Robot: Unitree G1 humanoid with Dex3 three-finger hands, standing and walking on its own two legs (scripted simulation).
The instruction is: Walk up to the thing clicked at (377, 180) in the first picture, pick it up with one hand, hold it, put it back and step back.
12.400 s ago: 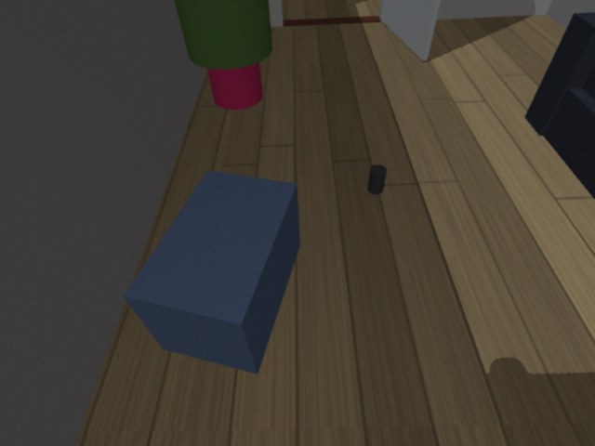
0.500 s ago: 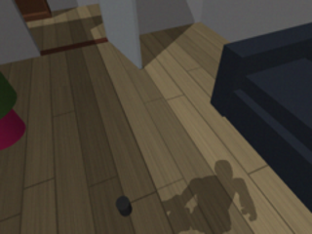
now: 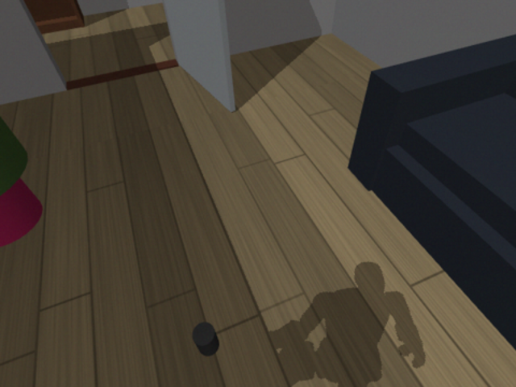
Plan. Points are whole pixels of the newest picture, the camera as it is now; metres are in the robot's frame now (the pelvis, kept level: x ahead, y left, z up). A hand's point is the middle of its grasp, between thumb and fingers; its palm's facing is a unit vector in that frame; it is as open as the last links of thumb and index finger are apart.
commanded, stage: stand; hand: left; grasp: from the side
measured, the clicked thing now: (206, 339) +0.42 +0.25 -0.72
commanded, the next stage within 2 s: go down in 0.10 s
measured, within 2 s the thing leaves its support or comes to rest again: neither
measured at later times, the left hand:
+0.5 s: hand out of the picture +0.16 +0.27 -0.17, palm faces +0.05 -0.94 -0.35, open 12.5 cm
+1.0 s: hand out of the picture +0.15 +0.29 -0.20, palm faces +0.09 -0.93 -0.35, open 17.3 cm
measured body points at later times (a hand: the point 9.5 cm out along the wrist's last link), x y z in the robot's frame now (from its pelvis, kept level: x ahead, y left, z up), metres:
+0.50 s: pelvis -0.01 +0.00 -0.03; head +0.05 +0.00 +0.42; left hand +0.15 +0.31 -0.14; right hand +0.09 -0.26 -0.15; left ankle +0.00 +0.14 -0.75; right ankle -0.02 -0.13 -0.75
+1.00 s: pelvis +0.00 +0.01 -0.09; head +0.09 +0.03 +0.35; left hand +0.14 +0.34 -0.17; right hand +0.17 -0.24 -0.17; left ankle +0.00 +0.14 -0.75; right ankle -0.02 -0.13 -0.75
